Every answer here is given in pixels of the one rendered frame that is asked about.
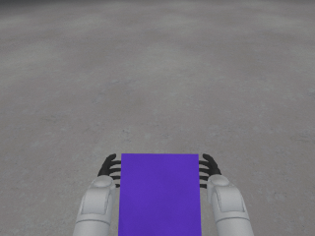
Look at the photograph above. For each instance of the carton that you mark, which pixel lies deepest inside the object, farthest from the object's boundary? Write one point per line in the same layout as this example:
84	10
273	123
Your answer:
159	195

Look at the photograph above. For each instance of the robot right forearm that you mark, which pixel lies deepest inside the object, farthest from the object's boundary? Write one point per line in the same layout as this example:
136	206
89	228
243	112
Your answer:
229	209

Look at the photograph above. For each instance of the robot left forearm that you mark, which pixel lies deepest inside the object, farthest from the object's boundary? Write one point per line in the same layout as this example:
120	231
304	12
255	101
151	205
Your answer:
95	210

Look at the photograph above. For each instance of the left robot hand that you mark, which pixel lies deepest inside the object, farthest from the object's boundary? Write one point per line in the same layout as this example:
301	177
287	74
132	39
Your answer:
106	170

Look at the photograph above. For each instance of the right robot hand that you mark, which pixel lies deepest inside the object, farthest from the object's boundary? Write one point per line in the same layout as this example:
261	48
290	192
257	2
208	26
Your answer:
213	169

